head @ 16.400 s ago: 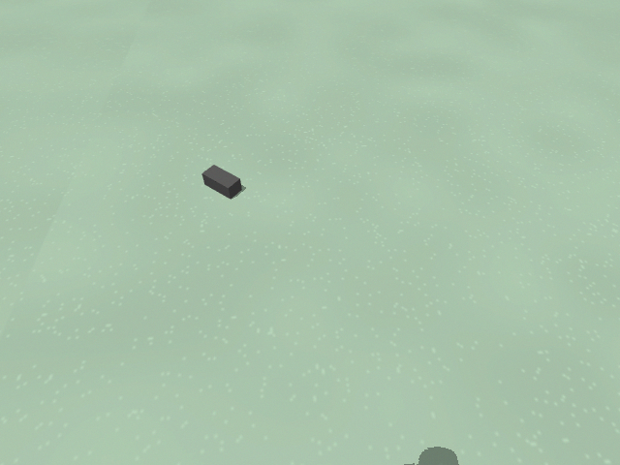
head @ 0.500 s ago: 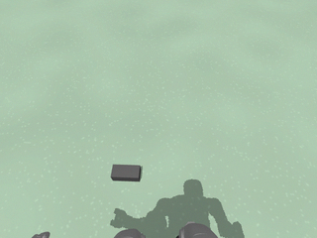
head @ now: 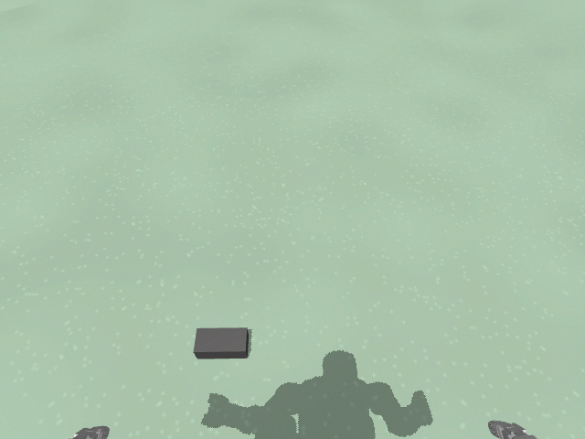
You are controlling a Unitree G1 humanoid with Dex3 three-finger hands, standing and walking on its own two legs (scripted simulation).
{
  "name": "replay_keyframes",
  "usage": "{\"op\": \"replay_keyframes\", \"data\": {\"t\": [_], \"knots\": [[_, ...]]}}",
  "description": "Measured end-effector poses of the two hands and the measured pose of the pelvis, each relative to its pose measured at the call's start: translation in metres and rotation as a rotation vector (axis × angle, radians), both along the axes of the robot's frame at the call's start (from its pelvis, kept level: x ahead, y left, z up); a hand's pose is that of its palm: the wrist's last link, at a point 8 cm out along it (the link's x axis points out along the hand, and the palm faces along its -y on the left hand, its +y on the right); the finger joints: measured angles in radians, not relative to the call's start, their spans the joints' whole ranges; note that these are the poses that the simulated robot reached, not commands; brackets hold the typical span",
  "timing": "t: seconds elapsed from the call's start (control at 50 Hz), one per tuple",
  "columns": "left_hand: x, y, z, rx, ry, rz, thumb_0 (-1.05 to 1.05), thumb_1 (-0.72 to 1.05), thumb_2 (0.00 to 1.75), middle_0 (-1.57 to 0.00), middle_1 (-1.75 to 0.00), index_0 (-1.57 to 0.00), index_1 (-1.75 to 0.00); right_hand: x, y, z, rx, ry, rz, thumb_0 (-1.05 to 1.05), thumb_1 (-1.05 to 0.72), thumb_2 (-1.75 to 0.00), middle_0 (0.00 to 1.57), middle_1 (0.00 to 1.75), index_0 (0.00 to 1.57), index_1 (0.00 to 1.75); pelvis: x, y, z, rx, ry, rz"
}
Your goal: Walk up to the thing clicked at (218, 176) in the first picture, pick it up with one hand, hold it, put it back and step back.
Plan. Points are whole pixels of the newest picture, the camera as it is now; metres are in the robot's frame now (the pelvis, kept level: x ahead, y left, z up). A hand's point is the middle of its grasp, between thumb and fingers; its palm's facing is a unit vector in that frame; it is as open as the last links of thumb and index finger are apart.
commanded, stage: walk up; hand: left
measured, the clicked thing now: (222, 343) +0.50 +0.23 -0.74
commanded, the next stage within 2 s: stand in 1.24 s
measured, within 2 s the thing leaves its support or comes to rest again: neither
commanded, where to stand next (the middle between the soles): +0.13 -0.01 m, yaw +2 degrees
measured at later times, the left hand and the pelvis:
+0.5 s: hand out of the picture +0.11 +0.22 -0.14, palm faces -0.01 -0.94 -0.33, open 7.4 cm; pelvis +0.02 -0.02 +0.01, yaw +0 degrees
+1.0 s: hand out of the picture +0.13 +0.23 -0.14, palm faces -0.03 -0.94 -0.33, open 7.4 cm; pelvis +0.02 -0.01 +0.01, yaw -1 degrees
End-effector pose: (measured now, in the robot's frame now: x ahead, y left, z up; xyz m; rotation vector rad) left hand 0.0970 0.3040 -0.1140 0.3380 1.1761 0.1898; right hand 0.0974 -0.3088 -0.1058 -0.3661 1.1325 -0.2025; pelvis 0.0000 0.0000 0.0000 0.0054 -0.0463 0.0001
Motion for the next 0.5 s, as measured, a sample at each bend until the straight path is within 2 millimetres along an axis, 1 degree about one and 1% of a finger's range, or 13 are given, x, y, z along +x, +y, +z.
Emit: {"op": "replay_keyframes", "data": {"t": [0.12, 0.22, 0.36, 0.5], "knots": [[-0.01, -0.017, 0.006, -0.006, 0.038, 0.017, 0.01, 0.9, 0.9, -0.2, -0.3, -0.2, -0.3, 0.0, -0.005, -0.005, 0.038, 0.026, -0.007, 0.0, -0.9, -0.9, 0.21, 0.3, 0.21, 0.3, 0.005, -0.01, 0.006, 0.005, 0.0, 0.0], [-0.012, -0.027, 0.009, -0.013, 0.05, 0.035, 0.01, 0.9, 0.9, -0.2, -0.3, -0.2, -0.3, -0.003, -0.007, -0.008, 0.058, 0.051, -0.017, 0.0, -0.9, -0.9, 0.21, 0.3, 0.21, 0.3, 0.008, -0.016, 0.01, 0.005, 0.003, 0.001], [-0.006, -0.036, 0.009, -0.022, 0.041, 0.041, 0.01, 0.9, 0.9, -0.2, -0.3, -0.2, -0.3, -0.009, -0.01, -0.008, 0.063, 0.074, -0.037, 0.0, -0.9, -0.9, 0.21, 0.3, 0.21, 0.3, 0.012, -0.022, 0.012, 0.002, 0.007, -0.001], [0.006, -0.038, 0.009, -0.028, 0.025, 0.031, 0.01, 0.9, 0.9, -0.2, -0.3, -0.2, -0.3, -0.015, -0.013, -0.006, 0.051, 0.082, -0.055, 0.0, -0.9, -0.9, 0.21, 0.3, 0.21, 0.3, 0.015, -0.022, 0.012, 0.0, 0.012, -0.005]]}}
